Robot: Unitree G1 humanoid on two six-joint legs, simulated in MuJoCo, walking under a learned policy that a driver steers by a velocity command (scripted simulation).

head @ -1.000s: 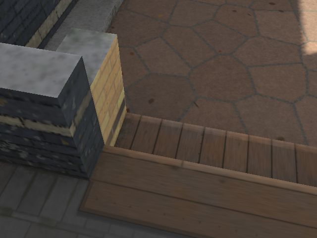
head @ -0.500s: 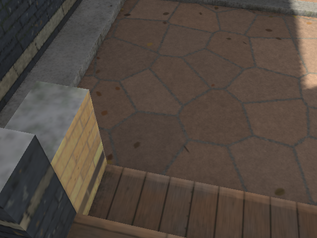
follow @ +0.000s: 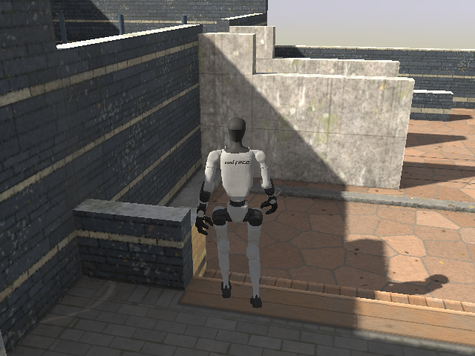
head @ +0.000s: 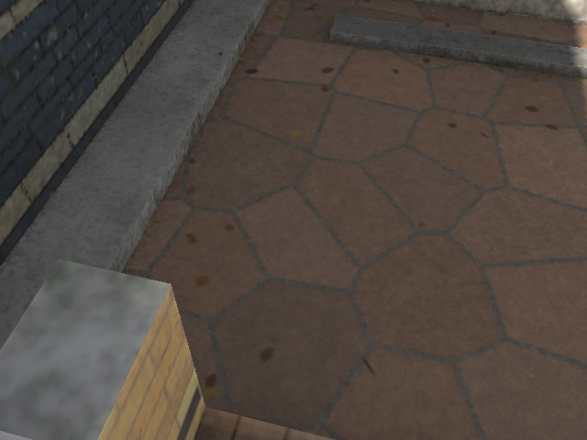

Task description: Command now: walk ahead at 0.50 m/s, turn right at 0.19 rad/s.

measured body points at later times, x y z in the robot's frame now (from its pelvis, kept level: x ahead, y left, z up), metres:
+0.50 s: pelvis +0.26 -0.05 -0.07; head +0.27 -0.08 +0.38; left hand +0.47 +0.10 -0.19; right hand +0.08 -0.17 -0.22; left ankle +0.08 +0.08 -0.73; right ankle +0.36 -0.20 -0.80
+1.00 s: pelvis +0.59 -0.14 -0.26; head +0.61 -0.13 +0.19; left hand +0.60 +0.10 -0.41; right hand +0.68 -0.41 -0.36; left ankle +0.77 -0.09 -1.00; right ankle +0.36 -0.19 -0.88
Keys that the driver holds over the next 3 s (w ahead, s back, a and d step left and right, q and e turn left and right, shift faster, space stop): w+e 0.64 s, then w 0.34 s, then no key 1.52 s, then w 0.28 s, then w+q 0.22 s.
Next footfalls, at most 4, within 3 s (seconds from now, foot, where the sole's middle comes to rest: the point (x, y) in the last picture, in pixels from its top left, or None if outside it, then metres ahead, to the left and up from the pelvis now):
0.56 right None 0.39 -0.21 -0.92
1.02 left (337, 374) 0.79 -0.09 -1.08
1.38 right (426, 369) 0.81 -0.36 -1.08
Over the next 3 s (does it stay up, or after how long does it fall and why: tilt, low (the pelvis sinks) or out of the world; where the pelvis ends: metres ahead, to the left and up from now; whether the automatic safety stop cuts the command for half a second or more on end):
stays up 0.88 -0.31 -0.30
